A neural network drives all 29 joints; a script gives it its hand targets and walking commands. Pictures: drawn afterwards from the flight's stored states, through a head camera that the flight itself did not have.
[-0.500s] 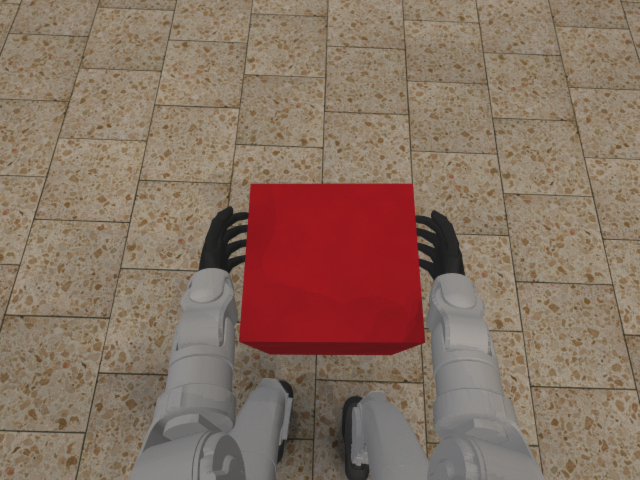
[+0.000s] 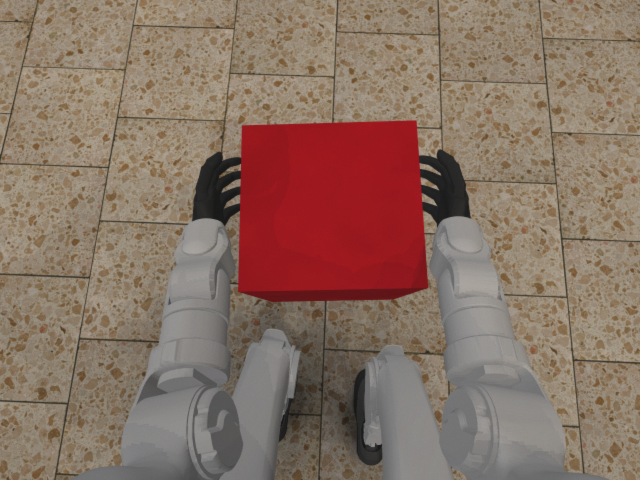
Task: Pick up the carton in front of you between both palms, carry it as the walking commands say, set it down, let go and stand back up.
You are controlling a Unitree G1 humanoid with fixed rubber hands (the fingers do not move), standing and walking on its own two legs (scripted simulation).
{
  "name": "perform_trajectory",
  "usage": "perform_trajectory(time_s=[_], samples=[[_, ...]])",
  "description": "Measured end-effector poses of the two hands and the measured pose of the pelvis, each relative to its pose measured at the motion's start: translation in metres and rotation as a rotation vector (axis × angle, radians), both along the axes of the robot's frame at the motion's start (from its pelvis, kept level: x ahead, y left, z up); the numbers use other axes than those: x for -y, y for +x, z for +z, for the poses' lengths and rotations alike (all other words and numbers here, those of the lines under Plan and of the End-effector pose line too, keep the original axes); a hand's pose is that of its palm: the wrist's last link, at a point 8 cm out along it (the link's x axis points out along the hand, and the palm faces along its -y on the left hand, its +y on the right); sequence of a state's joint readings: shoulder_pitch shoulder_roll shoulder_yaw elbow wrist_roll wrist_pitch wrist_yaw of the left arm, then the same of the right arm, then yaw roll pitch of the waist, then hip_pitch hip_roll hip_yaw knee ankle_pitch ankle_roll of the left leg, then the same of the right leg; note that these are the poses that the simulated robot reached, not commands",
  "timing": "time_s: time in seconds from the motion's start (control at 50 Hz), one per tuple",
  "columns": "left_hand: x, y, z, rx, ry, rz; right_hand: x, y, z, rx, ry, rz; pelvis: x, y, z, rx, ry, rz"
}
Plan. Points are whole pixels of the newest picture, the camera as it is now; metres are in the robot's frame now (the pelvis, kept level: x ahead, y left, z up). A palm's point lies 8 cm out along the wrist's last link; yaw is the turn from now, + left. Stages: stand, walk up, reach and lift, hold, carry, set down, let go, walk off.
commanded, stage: set down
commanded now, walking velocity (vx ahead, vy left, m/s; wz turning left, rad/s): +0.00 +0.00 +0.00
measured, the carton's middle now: (330, 227) +0.43 +0.03 -0.16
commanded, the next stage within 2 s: none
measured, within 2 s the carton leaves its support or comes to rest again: rests again in 1.96 s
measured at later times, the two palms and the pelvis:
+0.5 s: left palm (239, 230) +0.43 +0.18 -0.24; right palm (418, 217) +0.48 -0.11 -0.24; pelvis -0.03 +0.00 -0.13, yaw +0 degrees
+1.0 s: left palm (245, 225) +0.47 +0.20 -0.34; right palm (396, 219) +0.51 -0.10 -0.37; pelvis -0.03 -0.01 -0.21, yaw +2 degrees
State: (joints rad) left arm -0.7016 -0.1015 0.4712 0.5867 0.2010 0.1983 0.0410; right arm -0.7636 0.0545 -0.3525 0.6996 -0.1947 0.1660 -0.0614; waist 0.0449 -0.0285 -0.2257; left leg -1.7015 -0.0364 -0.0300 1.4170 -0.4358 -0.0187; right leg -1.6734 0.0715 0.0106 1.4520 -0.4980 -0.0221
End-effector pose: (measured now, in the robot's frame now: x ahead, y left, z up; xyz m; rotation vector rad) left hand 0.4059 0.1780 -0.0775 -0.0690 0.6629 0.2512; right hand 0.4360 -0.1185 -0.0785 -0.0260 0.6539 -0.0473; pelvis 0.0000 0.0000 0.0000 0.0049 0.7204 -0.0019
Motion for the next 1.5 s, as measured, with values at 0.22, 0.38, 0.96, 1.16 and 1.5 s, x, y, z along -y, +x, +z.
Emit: perform_trajectory(time_s=[0.22,0.38,0.96,1.16,1.5], samples=[[-0.001,0.009,-0.075,-0.009,0.001,0.022,-0.002,0.018,-0.074,-0.008,-0.004,0.033,-0.004,-0.017,-0.061,-0.050,0.005,-0.008],[-0.004,0.018,-0.123,-0.019,0.005,0.040,-0.006,0.034,-0.122,-0.017,-0.010,0.056,-0.003,-0.028,-0.099,-0.060,0.009,-0.009],[-0.018,0.062,-0.261,-0.067,0.054,0.053,-0.019,0.077,-0.285,-0.067,-0.021,0.132,0.005,-0.032,-0.204,-0.033,0.036,-0.001],[-0.012,0.054,-0.277,-0.099,0.024,0.026,-0.011,0.071,-0.293,-0.100,-0.043,0.136,0.005,-0.030,-0.214,-0.024,0.036,-0.004],[-0.022,0.053,-0.282,-0.105,0.036,0.012,-0.018,0.073,-0.294,-0.102,-0.024,0.173,0.003,-0.040,-0.219,0.036,0.039,-0.011]])
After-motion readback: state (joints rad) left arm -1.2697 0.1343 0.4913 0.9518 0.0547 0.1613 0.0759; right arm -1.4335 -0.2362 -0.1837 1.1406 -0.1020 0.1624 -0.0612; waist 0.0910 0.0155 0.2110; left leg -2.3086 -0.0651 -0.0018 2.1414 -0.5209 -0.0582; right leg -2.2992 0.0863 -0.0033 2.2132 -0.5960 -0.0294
